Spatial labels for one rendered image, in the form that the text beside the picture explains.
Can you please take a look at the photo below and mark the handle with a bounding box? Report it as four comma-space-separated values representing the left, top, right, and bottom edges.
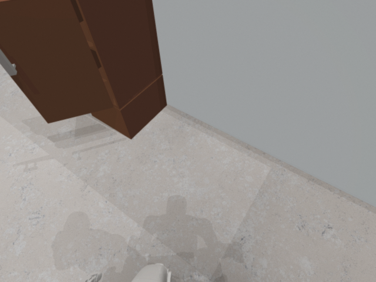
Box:
0, 49, 17, 76

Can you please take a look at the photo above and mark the robot left thigh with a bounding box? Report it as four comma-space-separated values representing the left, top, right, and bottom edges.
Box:
132, 264, 172, 282

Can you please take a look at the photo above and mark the cupboard door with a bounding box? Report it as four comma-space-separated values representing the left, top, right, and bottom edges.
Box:
0, 0, 113, 123

